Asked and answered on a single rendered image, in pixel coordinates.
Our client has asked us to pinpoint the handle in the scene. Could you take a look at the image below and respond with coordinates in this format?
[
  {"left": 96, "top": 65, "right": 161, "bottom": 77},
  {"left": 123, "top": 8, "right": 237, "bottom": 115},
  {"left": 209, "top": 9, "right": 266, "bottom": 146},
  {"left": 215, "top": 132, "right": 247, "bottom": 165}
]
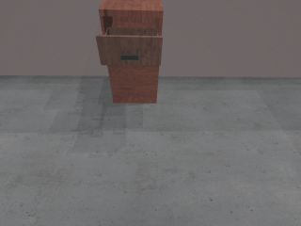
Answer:
[{"left": 120, "top": 51, "right": 139, "bottom": 60}]

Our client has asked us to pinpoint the cabinet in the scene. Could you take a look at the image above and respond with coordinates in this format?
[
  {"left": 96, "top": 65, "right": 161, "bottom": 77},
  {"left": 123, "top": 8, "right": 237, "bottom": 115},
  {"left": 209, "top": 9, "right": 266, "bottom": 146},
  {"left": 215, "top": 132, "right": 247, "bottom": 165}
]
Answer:
[{"left": 98, "top": 0, "right": 164, "bottom": 104}]

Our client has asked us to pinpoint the drawer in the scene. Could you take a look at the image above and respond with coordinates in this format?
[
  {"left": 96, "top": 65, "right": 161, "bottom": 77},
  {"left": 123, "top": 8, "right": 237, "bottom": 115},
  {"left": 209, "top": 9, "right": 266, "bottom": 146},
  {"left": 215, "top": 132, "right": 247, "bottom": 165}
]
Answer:
[{"left": 95, "top": 27, "right": 163, "bottom": 66}]

